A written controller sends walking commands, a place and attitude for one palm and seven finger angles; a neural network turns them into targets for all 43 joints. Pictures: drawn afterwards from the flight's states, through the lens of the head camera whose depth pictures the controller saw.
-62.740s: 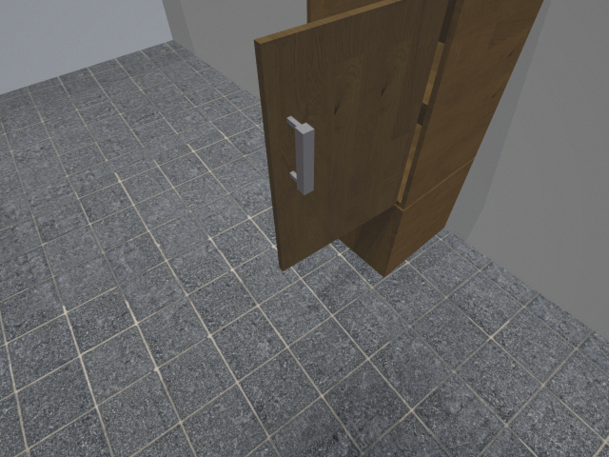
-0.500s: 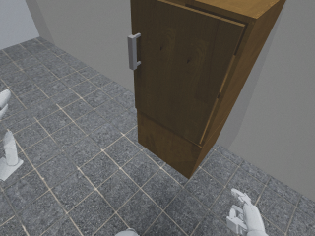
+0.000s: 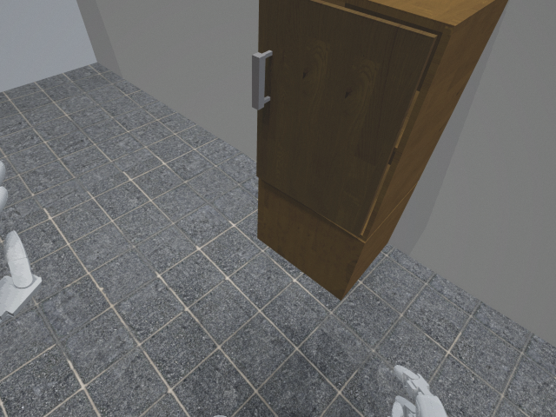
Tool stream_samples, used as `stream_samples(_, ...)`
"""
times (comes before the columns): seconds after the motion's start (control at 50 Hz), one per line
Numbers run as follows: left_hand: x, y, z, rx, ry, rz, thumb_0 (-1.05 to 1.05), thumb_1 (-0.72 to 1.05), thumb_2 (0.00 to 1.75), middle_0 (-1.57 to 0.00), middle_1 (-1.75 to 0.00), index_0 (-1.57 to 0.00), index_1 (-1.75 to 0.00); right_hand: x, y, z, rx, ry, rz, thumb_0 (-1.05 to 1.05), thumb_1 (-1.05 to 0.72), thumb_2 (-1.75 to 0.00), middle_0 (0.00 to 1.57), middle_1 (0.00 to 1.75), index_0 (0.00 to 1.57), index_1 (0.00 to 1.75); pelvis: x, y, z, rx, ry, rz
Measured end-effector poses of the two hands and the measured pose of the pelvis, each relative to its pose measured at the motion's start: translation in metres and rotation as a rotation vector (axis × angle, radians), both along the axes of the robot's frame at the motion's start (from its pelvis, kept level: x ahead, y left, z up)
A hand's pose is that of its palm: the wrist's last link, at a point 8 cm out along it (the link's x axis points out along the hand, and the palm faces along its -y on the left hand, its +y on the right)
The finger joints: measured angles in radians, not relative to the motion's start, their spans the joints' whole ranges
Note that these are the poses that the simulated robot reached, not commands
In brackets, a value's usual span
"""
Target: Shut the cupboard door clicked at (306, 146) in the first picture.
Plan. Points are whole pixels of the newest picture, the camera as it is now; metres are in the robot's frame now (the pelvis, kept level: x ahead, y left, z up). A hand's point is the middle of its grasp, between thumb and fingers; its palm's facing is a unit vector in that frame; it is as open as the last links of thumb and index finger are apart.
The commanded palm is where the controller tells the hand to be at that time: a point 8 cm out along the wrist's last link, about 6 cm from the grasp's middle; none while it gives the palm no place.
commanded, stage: stop stepping back and stand still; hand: left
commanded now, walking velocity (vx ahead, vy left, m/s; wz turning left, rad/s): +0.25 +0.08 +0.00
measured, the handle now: (263, 80) +0.90 +0.10 +0.05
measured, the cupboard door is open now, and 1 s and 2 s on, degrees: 2 2 2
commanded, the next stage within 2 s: let the arm hang, fingers relaxed in 0.44 s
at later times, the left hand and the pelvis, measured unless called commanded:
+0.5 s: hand (17, 292) +0.19 +0.27 +0.18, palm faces +0.39 -0.80 -0.46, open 7.4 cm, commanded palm +0.14 +0.31 +0.19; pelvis +0.00 +0.02 +0.01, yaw -1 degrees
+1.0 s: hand out of the picture -0.05 +0.21 -0.17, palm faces +0.02 -0.99 -0.15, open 7.1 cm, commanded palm none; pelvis +0.01 +0.03 +0.01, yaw +0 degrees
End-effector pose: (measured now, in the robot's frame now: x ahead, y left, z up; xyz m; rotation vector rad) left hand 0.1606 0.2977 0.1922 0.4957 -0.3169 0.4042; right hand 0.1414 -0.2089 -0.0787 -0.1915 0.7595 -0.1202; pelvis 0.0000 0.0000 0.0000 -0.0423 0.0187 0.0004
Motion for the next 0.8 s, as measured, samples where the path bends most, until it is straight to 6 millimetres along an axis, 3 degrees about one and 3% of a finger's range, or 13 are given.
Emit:
stream_samples(0.08, -0.008, -0.001, 0.002, 0.003, 0.006, -0.021, 0.02, 0.89, 0.90, -0.21, -0.30, -0.22, -0.30, -0.014, -0.009, 0.001, -0.019, 0.001, -0.035, 0.01, -0.90, -0.90, 0.21, 0.30, 0.21, 0.30, -0.001, 0.003, 0.000, 0.001, -0.025, -0.012)
stream_samples(0.2, -0.006, 0.025, 0.000, -0.007, -0.063, 0.017, 0.01, 0.88, 0.90, -0.22, -0.30, -0.22, -0.30, -0.024, -0.024, 0.001, -0.098, 0.006, -0.093, 0.01, -0.90, -0.90, 0.21, 0.30, 0.21, 0.30, 0.004, 0.018, -0.006, -0.002, -0.064, -0.003)
stream_samples(0.28, 0.002, 0.037, -0.007, -0.029, -0.038, 0.039, 0.02, 0.89, 0.90, -0.21, -0.30, -0.21, -0.30, -0.025, -0.020, 0.006, -0.104, -0.012, -0.114, 0.01, -0.90, -0.90, 0.21, 0.30, 0.21, 0.30, 0.001, 0.024, -0.005, 0.017, -0.057, -0.012)
stream_samples(0.46, -0.008, 0.008, 0.004, 0.043, 0.074, -0.045, 0.02, 0.89, 0.90, -0.21, -0.30, -0.21, -0.30, -0.018, 0.002, 0.011, -0.017, -0.026, -0.046, 0.01, -0.90, -0.90, 0.21, 0.30, 0.21, 0.30, -0.008, 0.015, 0.006, 0.026, -0.022, -0.019)
stream_samples(0.54, -0.012, 0.014, 0.005, 0.043, 0.062, -0.002, 0.02, 0.89, 0.90, -0.22, -0.30, -0.22, -0.30, -0.012, 0.000, 0.002, -0.017, 0.000, -0.039, 0.01, -0.90, -0.90, 0.21, 0.30, 0.21, 0.30, 0.001, 0.017, 0.003, 0.008, -0.028, -0.028)
stream_samples(0.56, -0.008, 0.018, -0.004, 0.047, 0.079, 0.004, 0.01, 0.89, 0.90, -0.21, -0.30, -0.22, -0.30, -0.009, -0.002, -0.003, -0.014, -0.002, -0.020, 0.01, -0.90, -0.90, 0.21, 0.30, 0.21, 0.30, 0.002, 0.019, 0.001, 0.002, -0.030, -0.024)
stream_samples(0.6, 0.007, 0.027, -0.047, -0.009, 0.230, 0.017, 0.01, 0.89, 0.90, -0.21, -0.30, -0.21, -0.30, -0.005, -0.007, -0.017, -0.015, 0.022, 0.017, 0.01, -0.90, -0.90, 0.21, 0.30, 0.21, 0.30, 0.003, 0.024, -0.006, -0.002, -0.038, -0.011)
stream_samples(0.64, 0.017, 0.032, -0.112, -0.128, 0.464, 0.043, 0.00, 0.90, 0.90, -0.20, -0.30, -0.21, -0.30, -0.005, -0.014, -0.029, -0.026, 0.066, 0.020, 0.01, -0.90, -0.90, 0.21, 0.30, 0.21, 0.30, 0.002, 0.028, -0.011, 0.006, -0.044, -0.005)
stream_samples(0.68, 0.012, 0.023, -0.181, -0.251, 0.722, 0.058, 0.00, 0.90, 0.90, -0.20, -0.30, -0.20, -0.30, -0.010, -0.019, -0.035, -0.036, 0.107, 0.008, 0.01, -0.90, -0.90, 0.21, 0.30, 0.21, 0.30, 0.000, 0.029, -0.013, 0.014, -0.051, -0.002)
stream_samples(0.74, -0.025, -0.010, -0.268, -0.399, 1.082, 0.034, 0.01, 0.91, 0.90, -0.20, -0.30, -0.20, -0.30, -0.028, -0.022, -0.035, -0.050, 0.179, -0.024, 0.01, -0.90, -0.90, 0.21, 0.30, 0.21, 0.30, -0.001, 0.029, -0.011, 0.018, -0.057, -0.002)
stream_samples(0.8, -0.078, -0.050, -0.325, -0.526, 1.370, -0.006, 0.01, 0.91, 0.90, -0.20, -0.30, -0.20, -0.30, -0.057, -0.023, -0.034, -0.069, 0.287, -0.064, 0.01, -0.91, -0.90, 0.21, 0.30, 0.21, 0.30, 0.002, 0.028, -0.008, 0.014, -0.058, -0.003)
